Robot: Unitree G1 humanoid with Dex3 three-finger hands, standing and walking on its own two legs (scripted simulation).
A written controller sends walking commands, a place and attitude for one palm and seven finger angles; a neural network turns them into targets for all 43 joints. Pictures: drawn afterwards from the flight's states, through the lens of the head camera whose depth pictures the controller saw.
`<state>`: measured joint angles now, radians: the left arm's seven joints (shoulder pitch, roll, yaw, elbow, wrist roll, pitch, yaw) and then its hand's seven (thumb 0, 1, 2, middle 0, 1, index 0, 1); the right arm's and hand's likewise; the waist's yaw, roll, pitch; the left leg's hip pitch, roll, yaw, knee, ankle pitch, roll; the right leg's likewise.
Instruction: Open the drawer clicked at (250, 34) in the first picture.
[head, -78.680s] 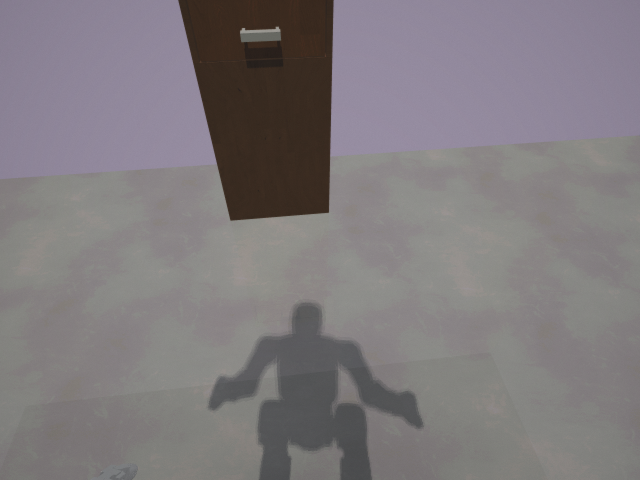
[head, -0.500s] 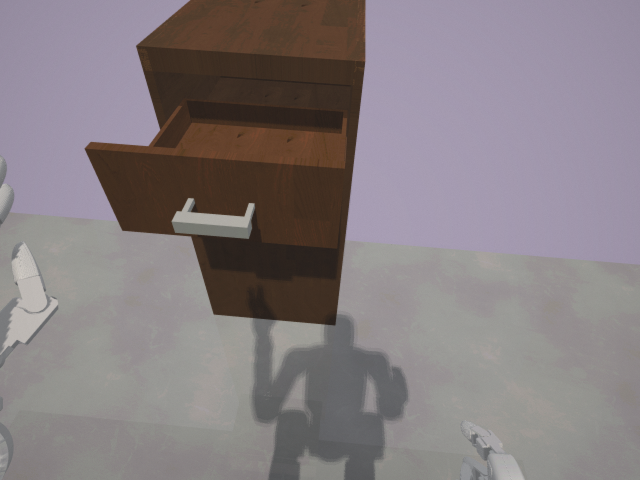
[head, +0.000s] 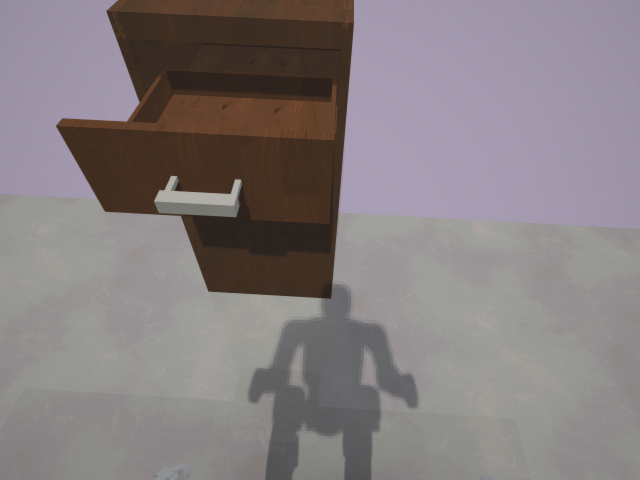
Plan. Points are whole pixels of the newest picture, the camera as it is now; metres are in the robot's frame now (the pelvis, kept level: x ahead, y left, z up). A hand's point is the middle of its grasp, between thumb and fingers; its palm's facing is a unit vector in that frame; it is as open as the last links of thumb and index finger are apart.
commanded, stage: let the arm hang, fingers relaxed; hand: left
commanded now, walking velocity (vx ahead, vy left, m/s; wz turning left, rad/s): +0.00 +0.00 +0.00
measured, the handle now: (201, 193) +0.51 +0.20 +0.05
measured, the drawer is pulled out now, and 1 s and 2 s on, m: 0.29 0.29 0.29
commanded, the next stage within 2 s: look to check the result in 0.82 s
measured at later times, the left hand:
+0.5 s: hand out of the picture +0.00 +0.22 -0.15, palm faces +0.01 -0.96 -0.29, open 7.4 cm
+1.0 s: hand out of the picture +0.07 +0.21 -0.15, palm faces -0.01 -0.97 -0.26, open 7.4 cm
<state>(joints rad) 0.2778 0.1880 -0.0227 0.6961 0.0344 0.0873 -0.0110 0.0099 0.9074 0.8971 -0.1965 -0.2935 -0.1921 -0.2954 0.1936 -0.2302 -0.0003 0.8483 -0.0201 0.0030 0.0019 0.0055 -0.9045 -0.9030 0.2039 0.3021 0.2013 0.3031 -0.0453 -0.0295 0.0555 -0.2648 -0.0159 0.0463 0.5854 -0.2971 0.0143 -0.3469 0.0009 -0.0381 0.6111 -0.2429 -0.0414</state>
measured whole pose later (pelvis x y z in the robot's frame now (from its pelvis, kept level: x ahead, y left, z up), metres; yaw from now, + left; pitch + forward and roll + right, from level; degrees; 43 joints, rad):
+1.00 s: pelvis +0.02 +0.00 +0.02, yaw +0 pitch -2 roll +0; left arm 0.18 0.23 0.01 1.11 0.01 -0.01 0.01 0.00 0.90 0.90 -0.20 -0.29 -0.20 -0.30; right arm 0.23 -0.21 -0.02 1.11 -0.01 0.00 -0.03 0.00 -0.90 -0.90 0.20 0.30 0.20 0.30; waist -0.01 0.00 0.06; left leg -0.10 0.00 0.04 0.36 -0.22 0.01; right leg -0.17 0.02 -0.04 0.35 -0.15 -0.04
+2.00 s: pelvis +0.04 +0.00 +0.02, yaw +0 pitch -2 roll +0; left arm 0.11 0.32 0.01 1.12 0.01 -0.01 0.00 0.00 0.90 0.90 -0.20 -0.29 -0.20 -0.30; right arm 0.14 -0.30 -0.01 1.12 -0.01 0.00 -0.01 0.00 -0.90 -0.90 0.21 0.30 0.20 0.30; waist -0.01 0.00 0.07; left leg -0.06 -0.01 0.04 0.28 -0.20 0.01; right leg -0.13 0.02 -0.04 0.30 -0.14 -0.03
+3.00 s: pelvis +0.05 +0.01 +0.02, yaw +0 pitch -2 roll +0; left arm 0.10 0.33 0.01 1.11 0.01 -0.01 0.00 0.00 0.90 0.90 -0.20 -0.29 -0.20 -0.30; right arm 0.12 -0.31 -0.01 1.11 -0.01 0.00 -0.01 0.00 -0.90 -0.90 0.21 0.30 0.20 0.30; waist -0.01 -0.01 0.07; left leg -0.03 -0.01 0.03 0.27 -0.21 0.02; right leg -0.11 0.02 -0.04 0.28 -0.15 -0.03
